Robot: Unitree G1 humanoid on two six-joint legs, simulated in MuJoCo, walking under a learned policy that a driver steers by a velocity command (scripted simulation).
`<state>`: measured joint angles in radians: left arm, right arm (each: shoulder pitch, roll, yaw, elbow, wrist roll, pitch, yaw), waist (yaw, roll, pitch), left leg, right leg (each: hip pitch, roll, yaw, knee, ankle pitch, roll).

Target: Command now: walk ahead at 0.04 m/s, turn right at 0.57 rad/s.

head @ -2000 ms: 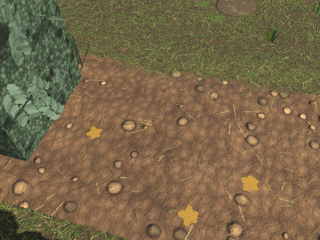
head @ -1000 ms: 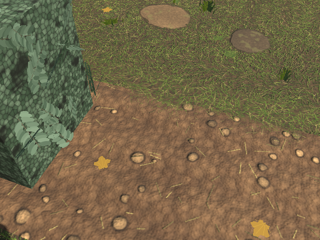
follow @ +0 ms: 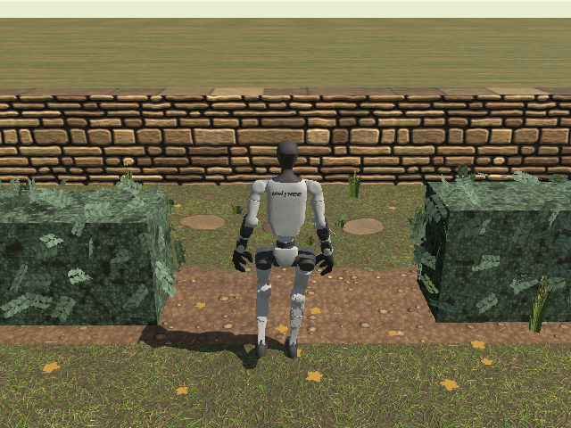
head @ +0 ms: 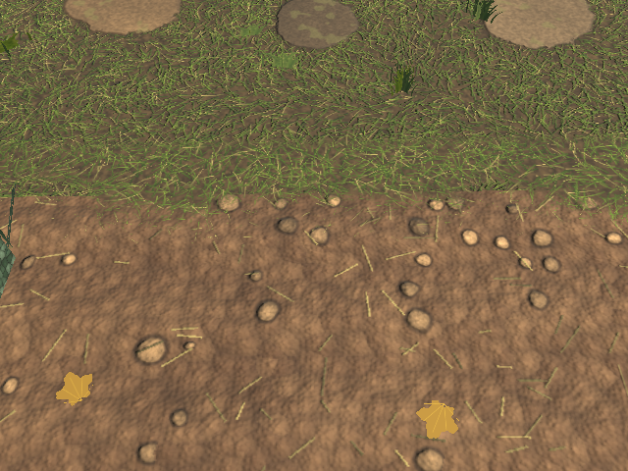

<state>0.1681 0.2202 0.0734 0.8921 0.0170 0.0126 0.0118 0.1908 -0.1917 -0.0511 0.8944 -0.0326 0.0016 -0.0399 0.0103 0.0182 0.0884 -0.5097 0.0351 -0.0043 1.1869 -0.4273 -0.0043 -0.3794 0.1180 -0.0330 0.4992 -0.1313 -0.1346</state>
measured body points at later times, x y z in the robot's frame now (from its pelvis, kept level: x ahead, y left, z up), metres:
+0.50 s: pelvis +0.03 +0.06 +0.02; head +0.06 +0.08 +0.46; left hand +0.19 +0.30 -0.12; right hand +0.06 -0.23 -0.09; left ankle +0.04 +0.15 -0.73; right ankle +0.02 -0.04 -0.67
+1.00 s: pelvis +0.06 +0.02 +0.02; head +0.06 +0.00 +0.47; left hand +0.23 +0.22 -0.11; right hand -0.01 -0.24 -0.13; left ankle +0.10 +0.13 -0.67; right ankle -0.03 -0.03 -0.73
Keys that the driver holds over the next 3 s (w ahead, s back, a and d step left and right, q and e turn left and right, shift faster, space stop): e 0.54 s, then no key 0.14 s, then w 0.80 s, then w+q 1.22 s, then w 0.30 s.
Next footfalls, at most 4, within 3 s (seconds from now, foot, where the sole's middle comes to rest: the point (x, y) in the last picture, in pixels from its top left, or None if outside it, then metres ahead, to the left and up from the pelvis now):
0.40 left None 0.08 0.14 -0.77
0.86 right None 0.00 -0.05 -0.77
1.32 left None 0.40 -0.01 -0.76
1.88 right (476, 380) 0.62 -0.29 -0.76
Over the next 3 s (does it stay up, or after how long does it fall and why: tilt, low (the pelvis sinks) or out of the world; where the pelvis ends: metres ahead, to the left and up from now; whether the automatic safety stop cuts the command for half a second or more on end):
stays up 1.10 -0.15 -0.01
